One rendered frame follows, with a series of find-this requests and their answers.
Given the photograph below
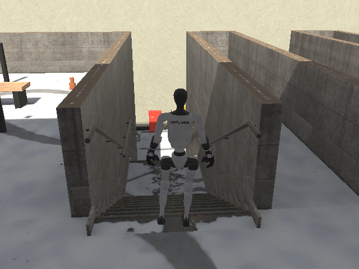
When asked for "robot foot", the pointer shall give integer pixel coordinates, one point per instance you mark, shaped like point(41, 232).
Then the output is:
point(185, 221)
point(161, 220)

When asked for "right robot upper arm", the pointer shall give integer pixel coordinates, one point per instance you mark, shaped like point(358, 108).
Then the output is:
point(200, 128)

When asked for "left robot foot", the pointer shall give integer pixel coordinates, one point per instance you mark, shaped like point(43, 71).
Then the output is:
point(161, 220)

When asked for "robot left hand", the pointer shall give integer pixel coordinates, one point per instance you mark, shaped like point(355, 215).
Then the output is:
point(148, 159)

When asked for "robot right hand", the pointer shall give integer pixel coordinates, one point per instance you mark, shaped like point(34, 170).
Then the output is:
point(206, 159)

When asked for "robot right forearm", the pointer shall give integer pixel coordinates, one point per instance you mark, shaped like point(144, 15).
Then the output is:
point(207, 149)

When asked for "robot left forearm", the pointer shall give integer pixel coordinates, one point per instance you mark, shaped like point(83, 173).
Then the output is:
point(152, 147)

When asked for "right robot foot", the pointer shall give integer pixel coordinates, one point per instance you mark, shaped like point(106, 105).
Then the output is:
point(185, 221)

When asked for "left robot upper arm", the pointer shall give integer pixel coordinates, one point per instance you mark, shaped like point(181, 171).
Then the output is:
point(159, 127)

